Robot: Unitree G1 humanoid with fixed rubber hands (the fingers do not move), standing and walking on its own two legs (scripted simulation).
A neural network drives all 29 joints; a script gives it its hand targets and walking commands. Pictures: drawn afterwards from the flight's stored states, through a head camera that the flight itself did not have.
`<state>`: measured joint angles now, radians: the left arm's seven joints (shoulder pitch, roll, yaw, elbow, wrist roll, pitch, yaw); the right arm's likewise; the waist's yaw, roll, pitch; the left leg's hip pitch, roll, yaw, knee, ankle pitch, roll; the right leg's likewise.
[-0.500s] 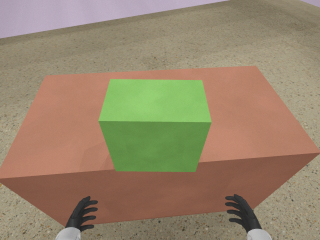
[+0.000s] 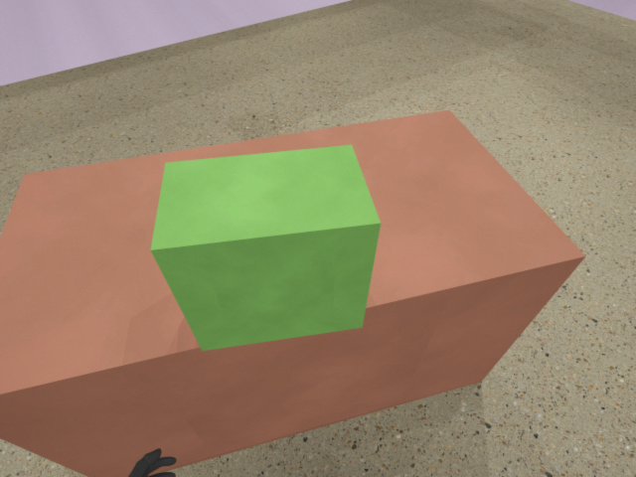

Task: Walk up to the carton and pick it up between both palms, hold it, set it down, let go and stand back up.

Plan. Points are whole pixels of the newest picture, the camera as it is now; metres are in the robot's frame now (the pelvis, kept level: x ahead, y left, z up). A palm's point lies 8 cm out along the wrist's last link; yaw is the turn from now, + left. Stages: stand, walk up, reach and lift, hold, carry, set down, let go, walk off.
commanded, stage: stand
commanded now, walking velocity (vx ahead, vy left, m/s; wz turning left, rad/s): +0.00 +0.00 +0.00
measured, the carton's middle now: (273, 253) +0.43 +0.06 +0.01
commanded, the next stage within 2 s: none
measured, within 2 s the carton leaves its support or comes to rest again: neither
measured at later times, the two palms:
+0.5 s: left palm out of the picture +0.10 +0.23 -0.10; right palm out of the picture +0.02 -0.27 -0.13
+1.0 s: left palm out of the picture +0.11 +0.23 -0.12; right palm out of the picture +0.01 -0.25 -0.14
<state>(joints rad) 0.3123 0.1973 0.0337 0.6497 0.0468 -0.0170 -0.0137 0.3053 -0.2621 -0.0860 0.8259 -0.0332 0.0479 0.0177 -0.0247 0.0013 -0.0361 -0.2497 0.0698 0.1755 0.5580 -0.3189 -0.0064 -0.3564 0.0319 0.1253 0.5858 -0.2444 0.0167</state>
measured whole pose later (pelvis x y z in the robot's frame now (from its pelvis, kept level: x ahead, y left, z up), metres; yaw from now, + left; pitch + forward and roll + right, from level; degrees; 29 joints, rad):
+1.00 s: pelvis +0.02 +0.01 +0.00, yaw -4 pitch +1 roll +1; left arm 0.33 0.17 0.02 0.77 0.03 0.01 0.03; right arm 0.33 -0.23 -0.07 0.95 -0.02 0.05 -0.01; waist -0.03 0.00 -0.02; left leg -0.19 0.08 0.25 0.56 -0.37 -0.01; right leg -0.34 0.05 0.20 0.63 -0.29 0.02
